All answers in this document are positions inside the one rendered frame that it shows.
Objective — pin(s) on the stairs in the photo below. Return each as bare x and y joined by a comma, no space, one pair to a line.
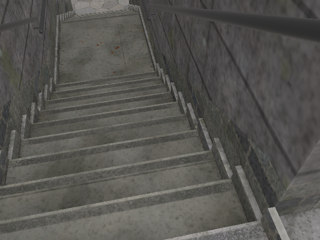
114,159
100,14

